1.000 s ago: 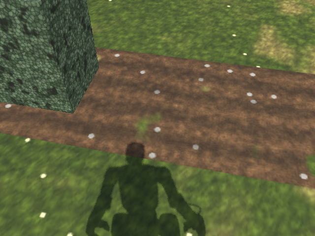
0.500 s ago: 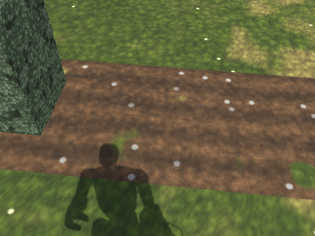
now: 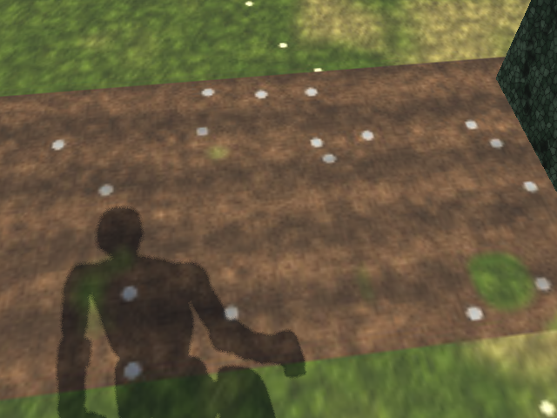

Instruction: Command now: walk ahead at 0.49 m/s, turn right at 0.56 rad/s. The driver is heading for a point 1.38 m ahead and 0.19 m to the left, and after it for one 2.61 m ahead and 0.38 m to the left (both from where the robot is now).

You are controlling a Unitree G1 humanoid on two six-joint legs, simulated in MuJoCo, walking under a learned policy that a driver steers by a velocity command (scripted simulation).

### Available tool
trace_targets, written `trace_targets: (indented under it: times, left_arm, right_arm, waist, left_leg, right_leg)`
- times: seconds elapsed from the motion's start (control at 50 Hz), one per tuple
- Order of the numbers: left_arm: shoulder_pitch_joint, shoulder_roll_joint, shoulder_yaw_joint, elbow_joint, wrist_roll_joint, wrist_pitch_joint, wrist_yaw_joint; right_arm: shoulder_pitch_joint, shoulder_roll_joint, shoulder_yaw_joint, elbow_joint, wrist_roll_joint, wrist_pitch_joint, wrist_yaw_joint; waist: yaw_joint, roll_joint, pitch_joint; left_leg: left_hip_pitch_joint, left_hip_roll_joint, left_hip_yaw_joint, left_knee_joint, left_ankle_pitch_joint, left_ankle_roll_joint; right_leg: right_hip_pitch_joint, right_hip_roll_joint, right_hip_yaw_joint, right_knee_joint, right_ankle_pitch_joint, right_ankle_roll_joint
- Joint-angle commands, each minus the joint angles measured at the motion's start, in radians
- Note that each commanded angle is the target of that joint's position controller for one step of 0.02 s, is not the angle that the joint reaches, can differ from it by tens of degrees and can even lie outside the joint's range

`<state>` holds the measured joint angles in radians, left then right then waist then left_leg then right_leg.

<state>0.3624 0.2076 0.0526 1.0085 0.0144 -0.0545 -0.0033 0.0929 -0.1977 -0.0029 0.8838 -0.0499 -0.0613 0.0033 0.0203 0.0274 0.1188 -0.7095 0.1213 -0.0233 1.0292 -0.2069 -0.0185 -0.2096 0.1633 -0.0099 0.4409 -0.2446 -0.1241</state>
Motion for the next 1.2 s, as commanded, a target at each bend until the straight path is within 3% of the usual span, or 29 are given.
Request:
trace_targets:
  times: [0.02, 0.06, 0.1, 0.14, 0.16, 0.18, 0.2, 0.22, 0.24, 0.26, 0.28, 0.34, 0.38, 0.46, 0.56, 0.62, 0.66, 0.68, 0.7, 0.72, 0.74, 0.76, 0.8, 0.82, 0.9, 0.98, 1.1, 1.16, 1.2]
  left_arm:
    - [-0.082, 0.155, 0.035, -0.097, -0.025, -0.031, -0.012]
    - [-0.019, 0.151, 0.035, -0.080, -0.030, -0.021, -0.012]
    - [0.047, 0.143, 0.031, -0.058, -0.010, -0.008, -0.009]
    - [0.064, 0.165, 0.035, -0.050, 0.006, 0.001, -0.001]
    - [0.064, 0.169, 0.035, -0.048, 0.010, 0.000, 0.001]
    - [0.065, 0.147, 0.030, -0.061, 0.011, -0.008, 0.001]
    - [0.200, 0.063, 0.017, -0.074, -0.020, -0.014, -0.001]
    - [0.147, 0.127, 0.026, -0.073, 0.006, -0.009, 0.000]
    - [0.054, 0.141, 0.032, -0.089, 0.017, -0.005, -0.003]
    - [-0.015, 0.122, 0.028, -0.104, 0.018, -0.007, -0.011]
    - [-0.033, 0.105, 0.027, -0.109, 0.018, -0.005, -0.014]
    - [-0.005, 0.084, 0.020, -0.088, 0.033, 0.013, -0.021]
    - [-0.065, 0.077, 0.017, -0.104, 0.028, 0.019, -0.025]
    - [-0.242, 0.059, 0.003, -0.157, 0.022, 0.017, -0.029]
    - [-0.378, 0.043, -0.011, -0.196, 0.011, 0.008, -0.029]
    - [-0.353, 0.069, -0.002, -0.202, 0.010, -0.004, -0.019]
    - [-0.173, 0.095, 0.015, -0.146, 0.014, -0.023, -0.007]
    - [-0.017, 0.151, 0.035, -0.105, 0.033, -0.040, 0.006]
    - [0.108, 0.259, 0.059, -0.101, 0.054, -0.046, 0.017]
    - [0.086, 0.274, 0.067, -0.094, 0.031, -0.026, 0.014]
    - [-0.023, 0.182, 0.044, -0.123, 0.020, -0.018, 0.010]
    - [-0.102, 0.115, 0.027, -0.136, 0.014, -0.024, 0.006]
    - [-0.131, 0.066, 0.013, -0.130, 0.013, -0.039, 0.014]
    - [-0.115, 0.060, 0.011, -0.119, 0.012, -0.047, 0.018]
    - [-0.029, 0.070, 0.015, -0.087, 0.001, -0.070, 0.020]
    - [0.016, 0.064, 0.010, -0.064, 0.007, -0.068, 0.023]
    - [0.092, 0.115, 0.019, -0.033, 0.008, -0.053, 0.035]
    - [0.085, 0.157, 0.029, -0.032, 0.012, -0.034, 0.045]
    - [0.076, 0.183, 0.037, -0.042, 0.009, -0.013, 0.041]
  right_arm:
    - [0.089, -0.062, -0.012, -0.029, 0.022, -0.013, 0.006]
    - [0.009, -0.080, -0.018, -0.051, 0.022, -0.012, 0.003]
    - [-0.057, -0.098, -0.031, -0.080, 0.024, -0.012, 0.009]
    - [-0.014, -0.109, -0.043, -0.072, 0.016, -0.020, 0.015]
    - [0.091, -0.123, -0.055, -0.038, 0.011, -0.030, 0.013]
    - [0.243, -0.173, -0.072, -0.004, -0.002, -0.044, 0.004]
    - [0.375, -0.288, -0.103, 0.016, -0.007, -0.040, -0.002]
    - [0.349, -0.248, -0.102, 0.030, 0.018, -0.017, 0.000]
    - [0.263, -0.180, -0.085, 0.010, 0.025, -0.008, 0.002]
    - [0.188, -0.134, -0.074, -0.002, 0.022, -0.009, 0.004]
    - [0.165, -0.115, -0.068, 0.001, 0.022, -0.013, 0.001]
    - [0.195, -0.103, -0.067, 0.037, 0.028, -0.038, 0.002]
    - [0.234, -0.117, -0.071, 0.060, 0.035, -0.050, 0.004]
    - [0.302, -0.117, -0.070, 0.087, 0.038, -0.045, 0.001]
    - [0.387, -0.124, -0.069, 0.122, 0.035, -0.039, 0.000]
    - [0.376, -0.154, -0.077, 0.126, 0.028, -0.033, -0.005]
    - [0.335, -0.163, -0.080, 0.121, 0.033, -0.030, -0.006]
    - [0.332, -0.131, -0.071, 0.108, 0.040, -0.031, -0.003]
    - [0.381, -0.030, -0.047, 0.065, 0.071, -0.030, 0.000]
    - [0.431, -0.080, -0.066, 0.079, 0.064, -0.019, -0.008]
    - [0.376, -0.119, -0.079, 0.082, 0.045, -0.008, -0.009]
    - [0.318, -0.094, -0.076, 0.074, 0.040, -0.009, 0.000]
    - [0.288, -0.070, -0.081, 0.068, 0.024, 0.009, 0.012]
    - [0.293, -0.056, -0.081, 0.069, 0.018, 0.020, 0.019]
    - [0.212, -0.039, -0.082, 0.032, 0.017, 0.047, 0.036]
    - [0.062, -0.032, -0.069, -0.031, 0.018, 0.049, 0.053]
    - [-0.101, -0.038, -0.052, -0.110, 0.014, 0.047, 0.067]
    - [-0.039, -0.068, -0.066, -0.107, 0.010, 0.048, 0.054]
    - [0.156, -0.110, -0.090, -0.053, 0.007, 0.036, 0.042]
  waist:
    - [-0.054, -0.099, -0.141]
    - [-0.010, -0.074, -0.127]
    - [0.017, -0.063, -0.073]
    - [-0.007, -0.074, -0.056]
    - [-0.056, -0.048, -0.088]
    - [-0.118, 0.022, -0.171]
    - [-0.099, 0.245, -0.334]
    - [-0.099, 0.197, -0.299]
    - [-0.080, 0.064, -0.138]
    - [-0.065, 0.009, -0.067]
    - [-0.043, 0.030, -0.039]
    - [-0.002, 0.062, -0.086]
    - [0.002, 0.056, -0.082]
    - [-0.030, 0.044, -0.058]
    - [-0.075, 0.068, -0.040]
    - [-0.047, 0.076, -0.047]
    - [0.046, 0.030, -0.120]
    - [0.099, -0.035, -0.227]
    - [0.111, -0.225, -0.372]
    - [0.077, -0.283, -0.400]
    - [0.039, -0.152, -0.259]
    - [0.022, -0.104, -0.150]
    - [-0.015, -0.121, -0.079]
    - [-0.027, -0.119, -0.078]
    - [-0.038, -0.104, -0.074]
    - [-0.022, -0.100, -0.032]
    - [0.009, -0.094, -0.005]
    - [-0.033, -0.126, -0.067]
    - [-0.113, -0.117, -0.181]
  left_leg:
    - [0.377, -0.053, 0.029, -0.256, 0.273, 0.005]
    - [0.334, -0.059, 0.033, -0.328, 0.285, 0.014]
    - [0.309, -0.066, 0.030, -0.383, 0.206, 0.028]
    - [0.372, -0.097, 0.045, -0.458, 0.097, 0.051]
    - [0.489, -0.121, 0.048, -0.516, 0.053, 0.069]
    - [0.661, -0.023, -0.083, -0.554, 0.011, 0.111]
    - [0.932, 0.239, -0.520, -0.648, -0.135, 0.251]
    - [0.906, 0.283, -0.729, -0.767, -0.323, 0.277]
    - [0.781, 0.247, -0.612, -0.775, -0.428, 0.260]
    - [0.672, 0.206, -0.496, -0.797, -0.341, 0.241]
    - [0.600, 0.164, -0.389, -0.818, -0.214, 0.215]
    - [0.539, 0.105, -0.232, -0.834, 0.090, 0.204]
    - [0.561, 0.096, -0.170, -0.857, 0.167, 0.216]
    - [0.604, 0.071, -0.101, -0.894, 0.221, 0.216]
    - [0.636, 0.064, -0.064, -0.853, 0.318, 0.208]
    - [0.670, 0.101, -0.112, -0.777, 0.402, 0.200]
    - [0.642, 0.058, -0.089, -0.579, 0.520, 0.169]
    - [0.528, -0.007, -0.043, -0.365, 0.410, 0.146]
    - [0.244, -0.127, 0.046, -0.039, -0.018, 0.101]
    - [0.116, -0.173, 0.010, 0.137, -0.308, 0.108]
    - [0.079, -0.102, -0.036, 0.190, -0.238, 0.121]
    - [0.082, -0.067, -0.038, 0.167, -0.158, 0.120]
    - [0.126, -0.031, -0.028, 0.112, -0.090, 0.109]
    - [0.139, -0.029, -0.021, 0.112, -0.068, 0.102]
    - [0.047, -0.022, 0.003, 0.097, 0.041, 0.087]
    - [0.003, -0.025, 0.042, -0.076, 0.164, 0.075]
    - [0.097, -0.071, 0.157, -0.345, 0.138, 0.126]
    - [0.228, -0.157, 0.208, -0.385, -0.005, 0.185]
    - [0.464, -0.222, 0.199, -0.473, -0.037, 0.235]
  right_leg:
    - [-0.177, -0.252, 0.167, -0.159, 0.601, -0.120]
    - [-0.063, -0.282, 0.210, -0.149, 0.501, -0.103]
    - [0.003, -0.309, 0.259, -0.132, 0.405, -0.092]
    - [0.057, -0.314, 0.272, -0.062, 0.428, -0.077]
    - [0.059, -0.275, 0.242, 0.069, 0.490, -0.060]
    - [-0.011, -0.206, 0.179, 0.303, 0.436, -0.033]
    - [-0.261, -0.057, 0.062, 0.659, -0.002, 0.017]
    - [-0.430, -0.053, 0.078, 0.769, -0.309, 0.017]
    - [-0.491, -0.111, 0.117, 0.815, -0.234, 0.015]
    - [-0.482, -0.147, 0.117, 0.768, -0.154, 0.017]
    - [-0.443, -0.176, 0.113, 0.711, -0.116, 0.025]
    - [-0.337, -0.191, 0.082, 0.663, -0.044, 0.059]
    - [-0.381, -0.212, 0.058, 0.610, 0.011, 0.077]
    - [-0.429, -0.242, 0.002, 0.410, 0.125, 0.112]
    - [-0.329, -0.208, -0.058, 0.186, 0.166, 0.108]
    - [-0.252, -0.193, -0.046, 0.120, 0.089, 0.084]
    - [-0.010, -0.155, -0.056, -0.001, 0.101, 0.060]
    - [0.222, -0.244, 0.033, -0.022, 0.073, 0.031]
    - [0.502, -0.533, 0.392, -0.090, -0.091, -0.030]
    - [0.471, -0.618, 0.629, -0.191, -0.154, -0.088]
    - [0.344, -0.572, 0.509, -0.202, -0.242, -0.066]
    - [0.211, -0.524, 0.379, -0.237, -0.188, -0.047]
    - [0.092, -0.451, 0.196, -0.274, -0.009, 0.001]
    - [0.077, -0.434, 0.138, -0.278, 0.068, 0.008]
    - [0.118, -0.428, 0.001, -0.280, 0.287, -0.002]
    - [0.132, -0.406, -0.108, -0.282, 0.378, -0.003]
    - [0.242, -0.439, -0.211, -0.232, 0.578, 0.003]
    - [0.320, -0.448, -0.258, -0.045, 0.974, 0.015]
    - [0.275, -0.444, -0.270, 0.279, 0.963, 0.025]
